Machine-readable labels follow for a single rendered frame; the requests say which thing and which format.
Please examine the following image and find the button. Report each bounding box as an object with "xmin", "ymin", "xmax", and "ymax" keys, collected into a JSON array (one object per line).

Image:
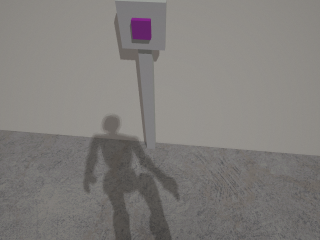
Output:
[{"xmin": 131, "ymin": 18, "xmax": 152, "ymax": 40}]

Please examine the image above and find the panel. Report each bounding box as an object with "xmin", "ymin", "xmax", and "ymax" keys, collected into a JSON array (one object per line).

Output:
[{"xmin": 115, "ymin": 0, "xmax": 167, "ymax": 150}]

